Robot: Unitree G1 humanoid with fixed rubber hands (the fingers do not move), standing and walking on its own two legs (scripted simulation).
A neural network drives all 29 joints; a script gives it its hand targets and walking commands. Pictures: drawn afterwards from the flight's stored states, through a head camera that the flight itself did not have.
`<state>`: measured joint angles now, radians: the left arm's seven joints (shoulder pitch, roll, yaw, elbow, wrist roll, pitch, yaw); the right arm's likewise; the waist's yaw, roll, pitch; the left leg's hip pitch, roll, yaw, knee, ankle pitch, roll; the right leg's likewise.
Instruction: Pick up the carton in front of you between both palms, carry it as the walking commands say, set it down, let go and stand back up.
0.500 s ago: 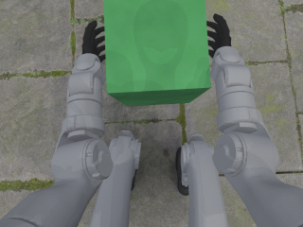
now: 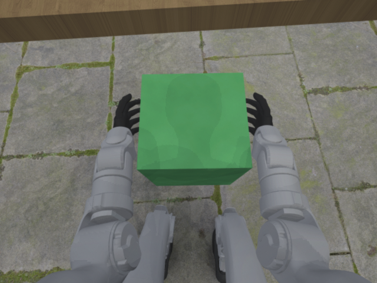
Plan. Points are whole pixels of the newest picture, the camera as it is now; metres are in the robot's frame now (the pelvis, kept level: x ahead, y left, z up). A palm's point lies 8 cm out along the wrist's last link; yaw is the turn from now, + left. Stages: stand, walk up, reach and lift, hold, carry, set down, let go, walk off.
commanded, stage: reach and lift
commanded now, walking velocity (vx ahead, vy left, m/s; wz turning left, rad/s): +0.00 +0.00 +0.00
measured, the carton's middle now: (192, 138) +0.43 +0.02 -0.10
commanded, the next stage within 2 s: hold in 1.78 s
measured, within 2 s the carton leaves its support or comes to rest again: neither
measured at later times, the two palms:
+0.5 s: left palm (97, 116) +0.37 +0.16 +0.12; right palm (302, 121) +0.38 -0.14 +0.12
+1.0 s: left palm (69, 107) +0.35 +0.16 +0.20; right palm (346, 117) +0.35 -0.15 +0.20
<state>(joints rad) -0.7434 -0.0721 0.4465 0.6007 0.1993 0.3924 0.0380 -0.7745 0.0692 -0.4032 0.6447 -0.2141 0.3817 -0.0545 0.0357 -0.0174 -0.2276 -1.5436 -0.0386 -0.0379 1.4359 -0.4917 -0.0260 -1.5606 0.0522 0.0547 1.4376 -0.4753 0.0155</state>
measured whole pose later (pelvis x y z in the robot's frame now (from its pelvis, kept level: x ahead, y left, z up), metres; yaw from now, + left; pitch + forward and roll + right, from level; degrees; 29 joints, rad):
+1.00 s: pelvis +0.05 +0.01 +0.17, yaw +0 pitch -5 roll +0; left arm -0.35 -0.17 0.34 0.42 0.31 0.60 -0.02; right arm -0.35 0.17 -0.34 0.42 -0.31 0.60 0.01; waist 0.00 0.00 0.02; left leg -0.19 -0.02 -0.05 0.50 -0.24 0.00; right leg -0.20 0.02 0.07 0.50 -0.22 0.01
